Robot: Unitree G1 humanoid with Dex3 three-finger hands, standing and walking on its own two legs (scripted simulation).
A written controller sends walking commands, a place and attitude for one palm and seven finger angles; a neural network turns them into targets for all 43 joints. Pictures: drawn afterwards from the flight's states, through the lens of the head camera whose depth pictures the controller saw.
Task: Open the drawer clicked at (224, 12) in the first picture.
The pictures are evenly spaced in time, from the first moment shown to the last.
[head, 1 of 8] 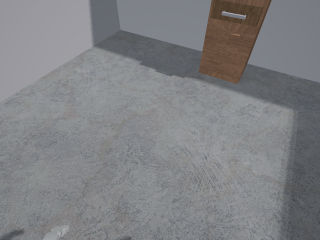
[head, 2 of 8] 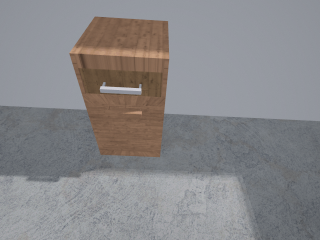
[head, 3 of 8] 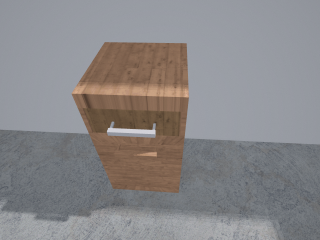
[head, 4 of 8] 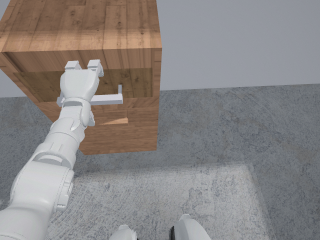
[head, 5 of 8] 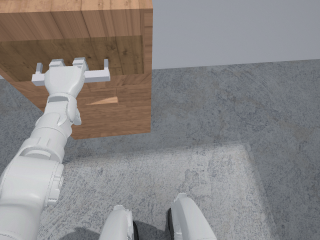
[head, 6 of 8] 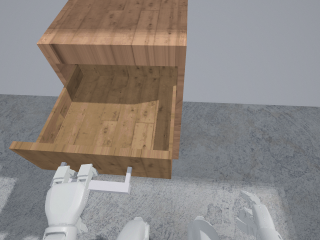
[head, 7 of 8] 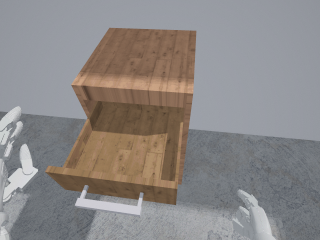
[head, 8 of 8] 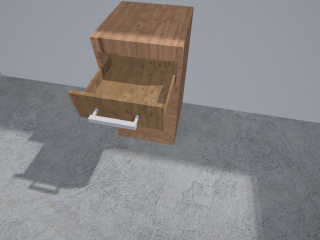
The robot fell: no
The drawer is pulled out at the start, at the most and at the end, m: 0.00 0.30 0.30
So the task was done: yes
